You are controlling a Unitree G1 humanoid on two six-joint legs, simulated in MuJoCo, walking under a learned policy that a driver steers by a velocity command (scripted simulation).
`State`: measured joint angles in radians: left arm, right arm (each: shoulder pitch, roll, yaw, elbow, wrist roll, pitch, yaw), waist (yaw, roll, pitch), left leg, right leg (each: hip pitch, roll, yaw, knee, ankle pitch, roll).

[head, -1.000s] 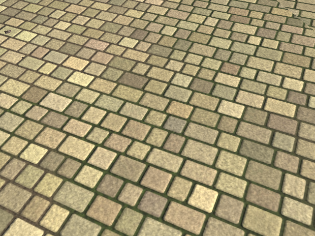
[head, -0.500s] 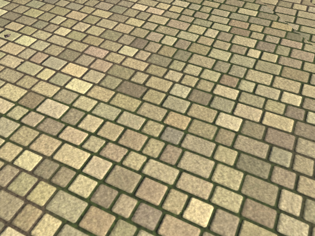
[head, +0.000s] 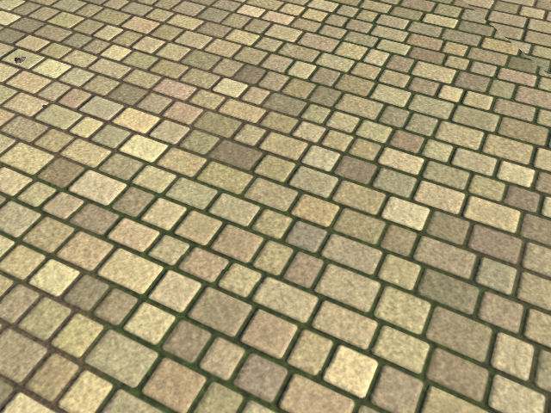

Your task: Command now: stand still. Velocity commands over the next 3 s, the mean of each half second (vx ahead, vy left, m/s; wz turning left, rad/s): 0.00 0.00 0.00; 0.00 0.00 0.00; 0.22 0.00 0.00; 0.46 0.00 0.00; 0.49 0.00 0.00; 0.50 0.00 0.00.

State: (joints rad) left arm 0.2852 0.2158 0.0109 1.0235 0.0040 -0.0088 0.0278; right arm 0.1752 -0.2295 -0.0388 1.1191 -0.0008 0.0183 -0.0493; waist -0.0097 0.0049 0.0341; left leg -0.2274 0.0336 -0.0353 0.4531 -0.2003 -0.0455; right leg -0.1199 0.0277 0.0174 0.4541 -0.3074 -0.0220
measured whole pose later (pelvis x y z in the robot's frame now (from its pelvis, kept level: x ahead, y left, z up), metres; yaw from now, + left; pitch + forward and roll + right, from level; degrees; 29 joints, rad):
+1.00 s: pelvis +0.00 +0.01 +0.00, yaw +1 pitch -1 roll +0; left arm 0.35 0.17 0.00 1.09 0.00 -0.01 0.03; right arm 0.25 -0.19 -0.02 1.13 0.00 0.01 -0.06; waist 0.00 0.01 0.04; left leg -0.25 0.02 -0.04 0.48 -0.21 -0.04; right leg -0.13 0.02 0.01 0.46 -0.31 -0.01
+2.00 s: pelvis +0.39 +0.01 +0.00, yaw +1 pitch +0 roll -1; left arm 0.19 0.24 0.06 0.96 0.00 -0.11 -0.04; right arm 0.30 -0.25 -0.05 0.97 0.03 -0.11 -0.01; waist 0.01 0.03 0.04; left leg -0.45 0.08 -0.04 1.22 -0.32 0.05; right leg -0.30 0.05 -0.08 0.42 -0.13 -0.07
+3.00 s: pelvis +0.97 +0.03 -0.02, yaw +0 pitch +2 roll +1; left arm 0.04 0.24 0.06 0.88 -0.01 -0.11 -0.04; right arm 0.38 -0.25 -0.06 1.02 0.02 -0.07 -0.01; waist -0.04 0.01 0.03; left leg -0.13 0.01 -0.02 0.89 -0.48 0.02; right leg -0.49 0.00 -0.06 0.58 -0.13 -0.07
